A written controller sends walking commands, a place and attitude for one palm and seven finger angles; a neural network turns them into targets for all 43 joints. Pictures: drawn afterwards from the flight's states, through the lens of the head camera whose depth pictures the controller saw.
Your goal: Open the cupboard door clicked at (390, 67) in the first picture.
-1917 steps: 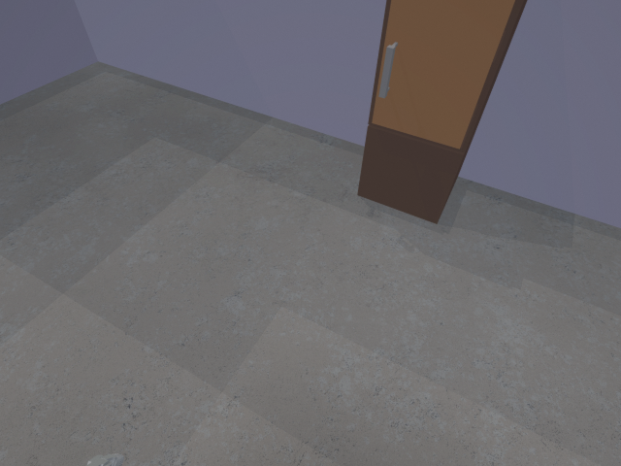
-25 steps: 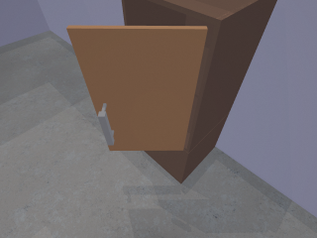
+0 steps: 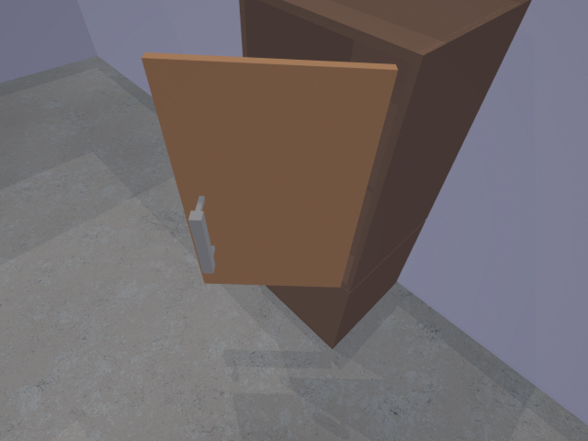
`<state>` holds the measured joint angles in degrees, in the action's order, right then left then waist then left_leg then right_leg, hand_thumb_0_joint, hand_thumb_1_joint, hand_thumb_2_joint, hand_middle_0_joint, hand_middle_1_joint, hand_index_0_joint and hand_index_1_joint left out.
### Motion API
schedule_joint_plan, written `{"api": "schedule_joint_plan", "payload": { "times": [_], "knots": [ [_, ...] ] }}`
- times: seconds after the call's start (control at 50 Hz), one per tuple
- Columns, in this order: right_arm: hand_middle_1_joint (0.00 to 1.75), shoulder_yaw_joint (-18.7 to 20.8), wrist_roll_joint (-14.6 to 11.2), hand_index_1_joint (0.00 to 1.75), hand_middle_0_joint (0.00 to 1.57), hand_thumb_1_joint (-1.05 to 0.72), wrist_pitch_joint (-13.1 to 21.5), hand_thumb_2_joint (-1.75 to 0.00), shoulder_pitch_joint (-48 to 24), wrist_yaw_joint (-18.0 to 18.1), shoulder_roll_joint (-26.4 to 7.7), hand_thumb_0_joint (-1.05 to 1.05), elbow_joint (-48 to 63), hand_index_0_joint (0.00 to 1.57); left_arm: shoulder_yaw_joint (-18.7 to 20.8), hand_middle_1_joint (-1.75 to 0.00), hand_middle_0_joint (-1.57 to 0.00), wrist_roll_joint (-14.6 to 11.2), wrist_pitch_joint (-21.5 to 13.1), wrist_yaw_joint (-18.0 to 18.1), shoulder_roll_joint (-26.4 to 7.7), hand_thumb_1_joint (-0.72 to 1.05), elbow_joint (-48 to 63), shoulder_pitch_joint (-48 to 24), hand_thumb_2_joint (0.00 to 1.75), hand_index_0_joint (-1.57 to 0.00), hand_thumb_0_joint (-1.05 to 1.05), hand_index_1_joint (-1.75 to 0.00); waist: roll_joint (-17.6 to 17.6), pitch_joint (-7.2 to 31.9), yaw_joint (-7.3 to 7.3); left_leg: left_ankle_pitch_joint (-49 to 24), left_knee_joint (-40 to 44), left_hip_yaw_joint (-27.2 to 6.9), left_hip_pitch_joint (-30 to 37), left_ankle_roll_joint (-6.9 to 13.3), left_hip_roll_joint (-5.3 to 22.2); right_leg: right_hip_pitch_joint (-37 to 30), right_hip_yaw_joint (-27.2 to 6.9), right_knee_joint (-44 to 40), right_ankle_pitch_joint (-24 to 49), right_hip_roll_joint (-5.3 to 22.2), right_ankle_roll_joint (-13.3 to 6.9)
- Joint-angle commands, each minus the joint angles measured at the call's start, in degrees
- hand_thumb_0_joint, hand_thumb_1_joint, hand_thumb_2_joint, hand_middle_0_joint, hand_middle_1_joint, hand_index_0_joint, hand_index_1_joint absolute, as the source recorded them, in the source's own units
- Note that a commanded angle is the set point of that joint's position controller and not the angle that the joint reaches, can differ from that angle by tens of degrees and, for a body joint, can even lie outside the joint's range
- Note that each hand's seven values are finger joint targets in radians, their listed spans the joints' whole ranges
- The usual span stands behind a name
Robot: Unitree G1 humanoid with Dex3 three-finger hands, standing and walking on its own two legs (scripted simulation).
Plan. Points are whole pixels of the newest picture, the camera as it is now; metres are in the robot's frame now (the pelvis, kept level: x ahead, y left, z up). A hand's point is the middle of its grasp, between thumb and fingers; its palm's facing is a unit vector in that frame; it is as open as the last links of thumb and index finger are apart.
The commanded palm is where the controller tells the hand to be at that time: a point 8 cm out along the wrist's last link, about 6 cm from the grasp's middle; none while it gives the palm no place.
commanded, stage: look again from close up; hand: left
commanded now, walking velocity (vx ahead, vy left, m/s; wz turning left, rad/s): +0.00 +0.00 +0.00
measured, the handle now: (205, 236) +0.51 +0.22 -0.11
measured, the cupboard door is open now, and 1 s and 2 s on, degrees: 45 45 45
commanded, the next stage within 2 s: raise the hand with hooked fingers in 0.30 s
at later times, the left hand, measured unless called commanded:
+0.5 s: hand out of the picture +0.08 +0.21 -0.11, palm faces +0.21 -0.95 -0.22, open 7.5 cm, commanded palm +0.09 +0.26 -0.07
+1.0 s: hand out of the picture +0.12 +0.21 -0.07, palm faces +0.07 -1.00 -0.06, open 9.7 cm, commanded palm +0.12 +0.27 -0.07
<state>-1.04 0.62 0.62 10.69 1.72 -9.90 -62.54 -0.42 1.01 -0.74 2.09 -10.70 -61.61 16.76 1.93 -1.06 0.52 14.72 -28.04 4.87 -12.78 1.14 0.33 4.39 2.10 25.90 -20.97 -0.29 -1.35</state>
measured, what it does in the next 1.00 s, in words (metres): lowers itself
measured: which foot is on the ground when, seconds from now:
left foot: down 0.00-1.00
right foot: down 0.00-1.00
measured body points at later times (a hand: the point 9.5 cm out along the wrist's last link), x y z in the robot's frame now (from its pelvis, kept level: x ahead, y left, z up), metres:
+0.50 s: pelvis -0.02 +0.01 +0.00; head -0.01 +0.01 +0.45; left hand +0.07 +0.26 -0.09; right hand +0.05 -0.24 -0.13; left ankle +0.00 +0.11 -0.74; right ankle -0.08 -0.10 -0.73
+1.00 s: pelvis -0.09 -0.02 -0.12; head -0.03 +0.00 +0.33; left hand +0.12 +0.26 -0.07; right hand +0.12 -0.24 -0.19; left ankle +0.00 +0.11 -0.74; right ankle -0.08 -0.10 -0.74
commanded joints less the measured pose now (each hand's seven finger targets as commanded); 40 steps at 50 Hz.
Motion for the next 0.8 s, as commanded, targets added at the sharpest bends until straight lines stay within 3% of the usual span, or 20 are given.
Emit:
{"api": "schedule_joint_plan", "payload": {
  "times": [0.0,0.24,0.36,0.38,0.4,0.42,0.44,0.46,0.48,0.5,0.52,0.54,0.56,0.58,0.62,0.64,0.7,0.72,0.74,0.78],
  "knots": [
    [0.3,1.47,0.02,0.3,0.2,-0.9,1.08,-0.9,1.41,0.14,-7.86,0.0,1.82,0.2,1.03,-0.3,-0.2,-0.24,-0.68,0.39,-7.29,0.9,1.88,2.98,0.9,-0.2,0.0,-0.3,-1.76,0.03,-0.15,-15.71,3.74,-6.06,4.83,1.66,6.1,5.38,-5.58,-4.4,19.96,6.41,-0.56],
    [0.3,1.53,-0.09,0.3,0.2,-0.9,1.23,-0.9,0.23,-0.02,-9.19,0.0,0.97,0.2,1.22,-0.3,-0.2,-0.12,-0.68,0.01,-8.91,0.9,1.42,1.28,0.9,-0.2,0.0,-0.3,-1.09,-1.4,0.22,-13.44,6.08,-6.91,4.11,1.81,6.36,5.44,-5.49,-6.1,16.12,6.56,-0.56],
    [0.3,1.58,-0.02,0.3,0.2,-0.9,1.41,-0.9,0.19,-0.08,-10.17,0.0,0.62,0.2,1.36,-0.3,-0.2,-0.16,-0.71,-0.13,-9.61,0.9,1.05,0.43,0.9,-0.2,0.0,-0.3,-1.57,-0.01,0.16,-14.01,6.75,-7.08,4.88,1.7,6.66,5.16,-5.56,-6.2,15.39,6.77,-0.57],
    [0.3,1.55,-0.38,0.3,0.2,-0.9,1.41,-0.9,0.17,-0.51,-8.63,0.0,4.03,0.2,0.37,-0.3,-0.2,0.74,-1.77,2.41,-5.1,0.9,0.18,4.75,0.9,-0.2,0.0,-0.3,-6.13,-3.78,-0.24,-21.75,-4.55,-4.73,2.39,0.1,6.44,9.2,-7.81,-6.13,29.31,8.57,1.07],
    [0.3,4.39,-3.56,0.3,0.2,-0.9,8.86,-0.9,4.39,1.51,-16.28,0.0,22.73,0.2,13.12,-0.32,-0.2,-10.38,-12.84,2.36,-22.54,0.88,85.83,-35.87,0.89,-0.2,0.0,-0.32,-15.37,24.53,-5.76,-30.35,1.68,-6.5,19.17,-0.02,0.33,7.08,-0.55,1.03,32.67,2.72,-0.85],
    [0.3,2.32,-2.64,0.3,0.2,-0.9,14.22,-0.9,0.57,3.19,-11.53,0.0,21.04,0.2,11.37,-0.33,-0.2,-6.14,-11.11,3.78,-17.73,0.85,72.01,-8.88,0.88,-0.2,0.0,-0.33,-20.68,24.73,0.52,-38.27,3.14,-7.69,27.05,0.75,4.46,11.95,0.47,6.91,18.54,0.46,-1.07],
    [0.3,3.07,-3.53,0.3,0.2,-0.9,15.14,-0.9,0.79,2.97,-8.85,0.0,20.57,0.2,4.26,-0.34,-0.21,-7.83,-4.71,4.7,-5.46,0.83,62.95,5.62,0.87,-0.21,0.0,-0.34,-16.86,17.64,-1.83,-34.5,3.51,-7.6,18.72,-1.06,3.71,15.99,3.15,9.5,7.69,-0.07,-0.04],
    [0.3,3.79,-3.42,0.3,0.2,-0.9,14.89,-0.9,2.82,2.55,-9.81,0.0,20.06,0.2,3.71,-0.36,-0.21,-9.83,-5.25,3.52,0.28,0.81,59.32,3.16,0.86,-0.21,0.0,-0.36,-6.55,8.33,-3.98,-28.82,1.9,-7.89,11.78,-0.49,3.82,20.36,3.58,8.33,6.4,-0.12,0.56],
    [0.3,4.98,-2.51,0.3,0.2,-0.9,14.84,-0.9,1.3,2.19,-11.84,0.0,22.65,0.2,6.08,-0.37,-0.21,-10.23,-8.36,2.09,-2.48,0.78,58.41,-2.0,0.85,-0.21,0.0,-0.37,-1.37,1.92,-4.5,-18.64,-1.92,-8.36,3.83,-0.11,2.8,24.55,4.13,6.36,5.46,-0.32,0.76],
    [0.3,5.66,-1.5,0.3,0.2,-0.9,14.37,-0.9,1.02,2.04,-13.07,0.0,23.45,0.2,9.38,-0.39,-0.21,-10.5,-12.23,0.36,-3.96,0.76,52.39,-1.46,0.84,-0.21,0.0,-0.39,5.8,0.26,-4.97,-9.42,-6.3,-8.0,-4.18,-0.27,1.57,29.31,4.95,6.73,5.47,-0.42,0.86],
    [0.3,5.72,-0.86,0.3,0.2,-0.9,14.3,-0.9,-0.31,1.79,-12.43,0.0,24.73,0.2,9.98,-0.4,-0.21,-11.46,-16.86,-2.28,-1.58,0.74,45.57,3.82,0.83,-0.21,0.0,-0.4,10.47,0.56,-3.46,-5.66,-11.02,-7.68,-10.74,-0.24,0.81,33.41,5.1,10.14,4.43,-0.51,0.93],
    [0.3,6.02,-0.91,0.3,0.2,-0.9,14.53,-0.9,-1.2,0.94,-11.72,0.0,26.35,0.2,11.87,-0.42,-0.21,-11.72,-21.46,-5.53,-1.53,0.71,41.65,10.55,0.82,-0.21,0.0,-0.42,8.22,2.96,-0.19,-7.54,-14.9,-6.71,-14.43,-0.6,-0.06,34.11,4.67,14.74,7.65,-0.49,0.3],
    [0.3,6.42,-0.29,0.3,0.2,-0.9,14.52,-0.9,-2.56,0.23,-11.71,0.0,27.7,0.2,13.28,-0.43,-0.22,-13.05,-26.53,-9.19,-1.47,0.69,41.11,13.23,0.81,-0.22,0.0,-0.43,11.18,8.47,1.86,-7.37,-18.78,-6.05,-19.07,-1.18,-0.03,35.91,4.43,20.21,8.24,-0.75,0.18],
    [0.3,6.7,-0.16,0.3,0.2,-0.9,14.75,-0.9,-4.3,-0.45,-11.69,0.0,29.46,0.2,13.19,-0.45,-0.22,-14.13,-31.56,-13.18,-1.38,0.67,41.57,12.41,0.8,-0.22,0.0,-0.45,10.1,10.42,2.97,-5.34,-22.57,-5.51,-24.11,-1.45,-0.39,38.71,3.21,24.49,7.26,-0.77,0.02],
    [0.3,7.11,-0.74,0.3,0.2,-0.9,15.55,-0.9,-5.68,-1.77,-11.78,0.0,32.73,0.2,14.31,-0.48,-0.22,-16.12,-39.72,-21.35,-4.18,0.62,43.1,8.96,0.78,-0.22,0.0,-0.48,2.48,15.57,3.25,-1.73,-28.93,-5.25,-29.55,-1.75,-0.67,43.24,0.4,30.13,3.21,-0.26,-0.56],
    [0.3,7.36,-1.3,0.3,0.2,-0.9,15.17,-0.9,-5.15,-2.11,-11.88,0.0,34.16,0.2,18.13,-0.5,-0.22,-17.15,-39.94,-23.62,-7.95,0.6,41.3,9.47,0.77,-0.22,0.0,-0.5,-1.65,16.38,4.37,-0.84,-30.64,-4.84,-31.0,-1.52,-0.66,43.34,-1.63,30.9,2.04,0.14,-0.99],
    [0.3,6.49,-2.65,0.3,0.2,-0.9,14.44,-0.9,-6.81,-0.54,-12.16,0.0,41.07,0.2,20.55,-0.54,-0.23,-21.38,-35.05,-25.34,-11.56,0.53,51.9,0.9,0.74,-0.23,0.0,-0.54,-2.03,21.92,3.87,8.27,-33.08,-3.41,-35.8,-0.34,-1.21,42.3,-7.16,27.56,-12.73,0.81,0.38],
    [0.3,6.06,-2.97,0.3,0.2,-0.9,14.25,-0.9,-6.5,0.16,-11.7,0.0,42.15,0.2,20.08,-0.55,-0.23,-21.67,-33.78,-24.52,-11.87,0.5,55.92,-2.15,0.73,-0.23,0.0,-0.55,-3.32,21.04,3.08,11.41,-32.87,-3.67,-35.98,-0.08,-0.71,44.33,-7.38,26.1,-18.26,0.65,0.59],
    [0.3,5.75,-2.87,0.3,0.2,-0.9,14.05,-0.9,-5.51,0.92,-11.72,0.0,42.24,0.2,19.81,-0.57,-0.23,-22.24,-33.21,-23.45,-12.54,0.48,60.07,-6.46,0.72,-0.23,0.0,-0.57,-2.3,20.58,1.71,13.24,-33.44,-4.76,-36.81,0.29,-0.12,45.6,-8.18,25.74,-20.87,0.08,0.75],
    [0.3,5.2,-2.65,0.3,0.2,-0.9,14.12,-0.9,-3.44,2.29,-10.9,0.0,41.74,0.2,19.26,-0.6,-0.23,-20.53,-34.04,-20.59,-14.1,0.43,68.23,-11.09,0.7,-0.23,0.0,-0.6,-5.68,21.32,0.08,14.57,-34.61,-4.9,-35.86,0.94,0.65,46.75,-9.19,24.69,-23.41,0.16,0.73]
  ]
}}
